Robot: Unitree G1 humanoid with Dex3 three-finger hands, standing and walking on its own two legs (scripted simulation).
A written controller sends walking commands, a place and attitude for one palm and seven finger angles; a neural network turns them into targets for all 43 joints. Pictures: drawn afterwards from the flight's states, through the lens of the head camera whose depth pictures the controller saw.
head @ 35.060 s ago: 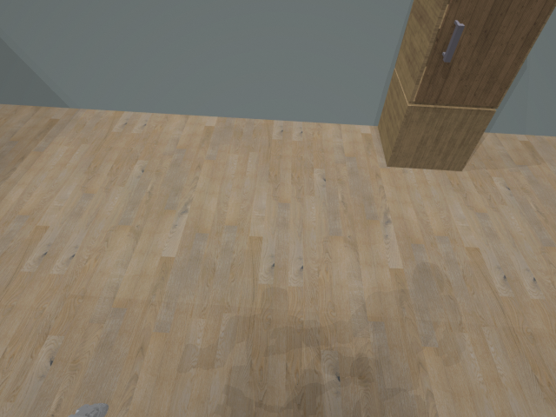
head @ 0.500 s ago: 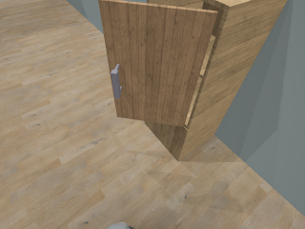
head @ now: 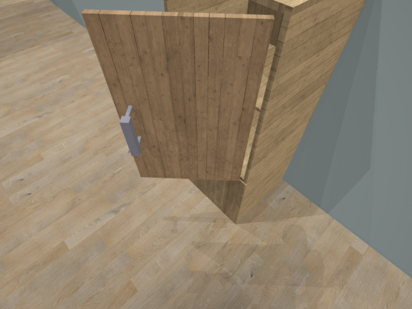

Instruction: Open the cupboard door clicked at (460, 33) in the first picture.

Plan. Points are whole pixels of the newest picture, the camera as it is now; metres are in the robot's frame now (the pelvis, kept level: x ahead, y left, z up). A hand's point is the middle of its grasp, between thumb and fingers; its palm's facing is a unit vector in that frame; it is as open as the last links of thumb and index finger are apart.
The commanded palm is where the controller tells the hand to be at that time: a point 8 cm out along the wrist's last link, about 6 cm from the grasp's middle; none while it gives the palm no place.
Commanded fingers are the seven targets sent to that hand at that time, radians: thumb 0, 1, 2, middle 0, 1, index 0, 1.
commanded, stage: come to a stop and stand still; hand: left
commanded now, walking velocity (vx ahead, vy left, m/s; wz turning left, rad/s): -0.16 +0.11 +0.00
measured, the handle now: (133, 131) +0.56 +0.23 -0.05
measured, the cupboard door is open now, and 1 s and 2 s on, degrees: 45 45 45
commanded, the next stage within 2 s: look again from close up in 1.42 s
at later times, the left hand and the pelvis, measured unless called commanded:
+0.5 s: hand out of the picture +0.00 +0.24 -0.16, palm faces -0.02 -0.96 -0.26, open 7.4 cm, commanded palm none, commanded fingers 0.00 0.90 0.90 -0.20 -0.30 -0.20 -0.30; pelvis -0.03 +0.04 +0.00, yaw -3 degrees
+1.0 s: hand out of the picture -0.02 +0.19 -0.16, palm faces -0.02 -0.98 -0.21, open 7.4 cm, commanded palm none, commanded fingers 0.00 0.90 0.90 -0.20 -0.30 -0.20 -0.30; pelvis -0.04 +0.01 +0.01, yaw -2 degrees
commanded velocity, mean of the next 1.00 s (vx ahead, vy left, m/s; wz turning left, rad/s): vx -0.01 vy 0.01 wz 0.00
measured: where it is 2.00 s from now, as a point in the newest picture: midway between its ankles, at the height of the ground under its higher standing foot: outside the picture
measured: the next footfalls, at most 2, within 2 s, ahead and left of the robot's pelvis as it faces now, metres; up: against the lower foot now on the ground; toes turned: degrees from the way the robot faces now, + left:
left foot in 0.22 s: +0.01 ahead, +0.13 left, +0.00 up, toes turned +0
